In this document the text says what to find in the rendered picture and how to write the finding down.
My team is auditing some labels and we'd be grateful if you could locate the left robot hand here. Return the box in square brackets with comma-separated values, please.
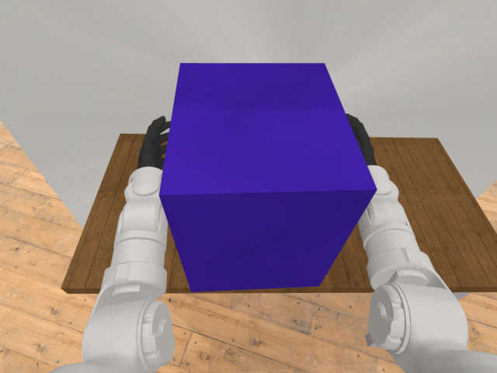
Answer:
[137, 116, 171, 169]

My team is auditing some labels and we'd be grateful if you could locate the left robot forearm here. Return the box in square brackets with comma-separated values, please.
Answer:
[82, 166, 168, 362]

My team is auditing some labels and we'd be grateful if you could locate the left robot upper arm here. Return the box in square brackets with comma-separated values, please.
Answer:
[48, 298, 176, 373]

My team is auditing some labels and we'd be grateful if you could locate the table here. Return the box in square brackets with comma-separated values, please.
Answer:
[61, 134, 497, 347]

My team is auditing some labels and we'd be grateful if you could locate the right robot hand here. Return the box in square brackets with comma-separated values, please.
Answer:
[346, 113, 377, 166]

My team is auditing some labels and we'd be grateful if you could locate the right robot forearm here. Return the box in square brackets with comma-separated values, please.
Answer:
[358, 166, 468, 341]

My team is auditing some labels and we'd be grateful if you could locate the right robot upper arm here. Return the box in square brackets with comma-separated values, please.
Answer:
[367, 282, 497, 373]

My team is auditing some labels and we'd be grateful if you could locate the carton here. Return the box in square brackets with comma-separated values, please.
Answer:
[159, 63, 377, 292]

